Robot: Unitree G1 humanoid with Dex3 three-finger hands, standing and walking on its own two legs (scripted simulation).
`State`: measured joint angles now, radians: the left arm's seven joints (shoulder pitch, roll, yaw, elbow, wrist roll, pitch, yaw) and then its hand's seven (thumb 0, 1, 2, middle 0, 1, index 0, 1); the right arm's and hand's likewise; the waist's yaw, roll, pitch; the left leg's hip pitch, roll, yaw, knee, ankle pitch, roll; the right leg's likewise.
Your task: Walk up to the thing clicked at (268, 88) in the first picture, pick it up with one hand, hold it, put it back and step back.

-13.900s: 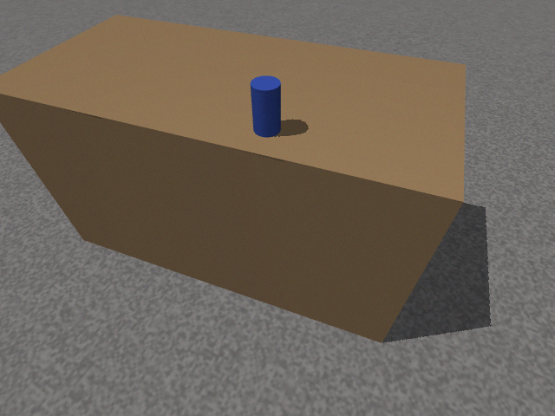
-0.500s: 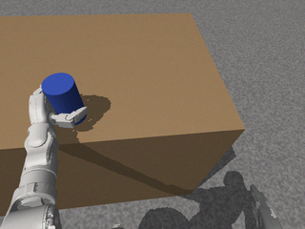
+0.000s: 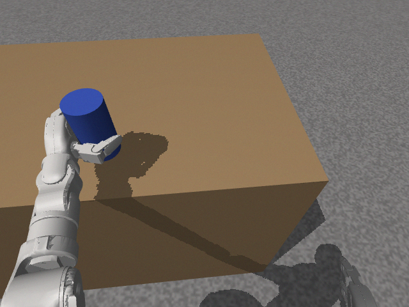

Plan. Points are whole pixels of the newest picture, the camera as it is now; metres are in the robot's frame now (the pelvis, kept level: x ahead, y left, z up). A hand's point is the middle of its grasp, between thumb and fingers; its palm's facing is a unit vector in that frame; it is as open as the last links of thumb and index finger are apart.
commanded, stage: settle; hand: left
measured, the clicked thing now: (93, 127) +0.43 +0.21 +0.13
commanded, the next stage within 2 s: lift in 0.46 s
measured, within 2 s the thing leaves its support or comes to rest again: neither
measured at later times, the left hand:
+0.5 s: hand (93, 123) +0.43 +0.21 +0.15, palm faces +0.21 -0.98 -0.02, open 9.8 cm
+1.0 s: hand (81, 104) +0.41 +0.20 +0.21, palm faces +0.21 -0.98 -0.02, open 9.8 cm
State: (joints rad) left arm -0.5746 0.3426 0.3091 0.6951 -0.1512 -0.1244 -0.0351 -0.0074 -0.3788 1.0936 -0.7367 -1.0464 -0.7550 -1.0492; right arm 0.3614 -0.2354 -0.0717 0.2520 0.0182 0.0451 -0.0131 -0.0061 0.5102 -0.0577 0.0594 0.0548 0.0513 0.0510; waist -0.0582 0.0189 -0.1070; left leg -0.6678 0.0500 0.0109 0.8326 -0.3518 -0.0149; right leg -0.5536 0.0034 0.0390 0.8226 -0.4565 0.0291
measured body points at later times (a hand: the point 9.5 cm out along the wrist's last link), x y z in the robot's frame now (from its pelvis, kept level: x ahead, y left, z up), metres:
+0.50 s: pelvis -0.01 -0.01 +0.01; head +0.02 -0.01 +0.46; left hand +0.41 +0.26 +0.15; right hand +0.15 -0.27 -0.06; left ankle +0.03 +0.13 -0.70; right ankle -0.03 -0.14 -0.70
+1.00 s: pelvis +0.00 +0.00 +0.02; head +0.00 -0.02 +0.47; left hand +0.39 +0.25 +0.21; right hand +0.16 -0.26 -0.04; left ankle +0.03 +0.13 -0.70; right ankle -0.03 -0.14 -0.70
